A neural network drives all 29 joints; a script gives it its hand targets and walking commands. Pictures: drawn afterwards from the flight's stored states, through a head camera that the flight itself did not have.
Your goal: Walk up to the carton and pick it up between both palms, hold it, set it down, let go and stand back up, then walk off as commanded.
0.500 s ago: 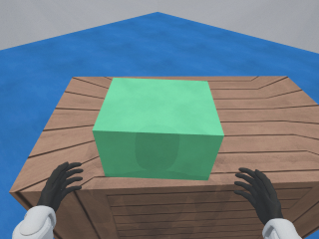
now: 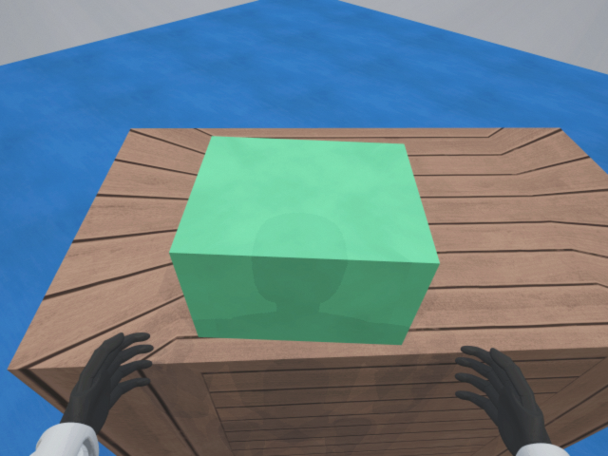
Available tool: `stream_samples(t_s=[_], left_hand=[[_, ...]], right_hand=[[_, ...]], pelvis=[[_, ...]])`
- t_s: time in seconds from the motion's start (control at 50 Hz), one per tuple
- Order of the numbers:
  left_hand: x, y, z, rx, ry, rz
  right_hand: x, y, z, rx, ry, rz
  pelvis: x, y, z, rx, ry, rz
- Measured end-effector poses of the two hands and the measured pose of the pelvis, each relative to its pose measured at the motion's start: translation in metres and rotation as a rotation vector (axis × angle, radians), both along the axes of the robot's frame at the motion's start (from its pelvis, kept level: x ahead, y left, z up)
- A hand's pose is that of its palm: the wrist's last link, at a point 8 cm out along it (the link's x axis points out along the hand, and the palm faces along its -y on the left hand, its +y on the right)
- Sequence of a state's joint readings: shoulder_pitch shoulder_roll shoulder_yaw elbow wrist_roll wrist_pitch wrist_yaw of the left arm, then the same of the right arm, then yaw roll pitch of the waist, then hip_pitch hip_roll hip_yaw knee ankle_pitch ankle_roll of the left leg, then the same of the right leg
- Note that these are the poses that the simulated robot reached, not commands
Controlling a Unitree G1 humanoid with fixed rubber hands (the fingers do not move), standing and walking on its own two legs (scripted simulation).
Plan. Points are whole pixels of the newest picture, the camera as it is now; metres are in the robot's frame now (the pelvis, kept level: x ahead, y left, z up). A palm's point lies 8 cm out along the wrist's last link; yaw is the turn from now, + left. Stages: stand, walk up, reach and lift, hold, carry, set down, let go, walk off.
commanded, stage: set down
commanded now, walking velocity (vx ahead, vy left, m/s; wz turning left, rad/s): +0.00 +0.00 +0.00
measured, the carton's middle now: (304, 237) +0.45 +0.01 +0.05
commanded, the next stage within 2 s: let go in 1.04 s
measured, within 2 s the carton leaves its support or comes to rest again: neither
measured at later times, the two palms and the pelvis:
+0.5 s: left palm (92, 443) +0.17 +0.25 -0.01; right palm (520, 455) +0.16 -0.24 +0.01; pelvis +0.01 +0.00 +0.00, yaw +0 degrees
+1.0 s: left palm (107, 451) +0.17 +0.25 -0.05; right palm out of the picture +0.16 -0.25 -0.04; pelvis +0.01 +0.00 +0.00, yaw +0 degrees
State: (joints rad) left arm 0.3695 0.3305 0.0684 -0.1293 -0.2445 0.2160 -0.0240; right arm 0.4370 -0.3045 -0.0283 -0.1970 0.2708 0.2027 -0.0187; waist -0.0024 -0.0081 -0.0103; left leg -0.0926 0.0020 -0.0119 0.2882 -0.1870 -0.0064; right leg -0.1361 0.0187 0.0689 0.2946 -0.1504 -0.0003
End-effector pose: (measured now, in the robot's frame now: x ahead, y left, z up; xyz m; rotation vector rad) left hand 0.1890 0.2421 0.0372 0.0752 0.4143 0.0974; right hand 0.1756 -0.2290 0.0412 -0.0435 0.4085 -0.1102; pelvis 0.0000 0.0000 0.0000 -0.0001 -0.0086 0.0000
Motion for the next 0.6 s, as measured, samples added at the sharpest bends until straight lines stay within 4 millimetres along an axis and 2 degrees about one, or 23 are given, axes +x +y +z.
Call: stream_samples(t_s=[0.26, 0.48, 0.6], left_hand=[[-0.012, 0.004, -0.024, 0.004, 0.07, 0.03], [-0.022, 0.006, -0.045, 0.014, 0.143, 0.061], [-0.02, 0.009, -0.055, 0.018, 0.174, 0.072]], right_hand=[[-0.003, 0.001, -0.005, -0.025, 0.01, 0.018], [-0.018, -0.009, -0.034, -0.072, 0.113, 0.013], [-0.023, -0.013, -0.045, -0.1, 0.146, 0.018]], pelvis=[[0.006, 0.002, 0.0, -0.003, 0.012, 0.0], [0.005, 0.002, 0.0, -0.003, 0.011, 0.0], [0.005, 0.002, 0.0, -0.003, 0.011, 0.0]])
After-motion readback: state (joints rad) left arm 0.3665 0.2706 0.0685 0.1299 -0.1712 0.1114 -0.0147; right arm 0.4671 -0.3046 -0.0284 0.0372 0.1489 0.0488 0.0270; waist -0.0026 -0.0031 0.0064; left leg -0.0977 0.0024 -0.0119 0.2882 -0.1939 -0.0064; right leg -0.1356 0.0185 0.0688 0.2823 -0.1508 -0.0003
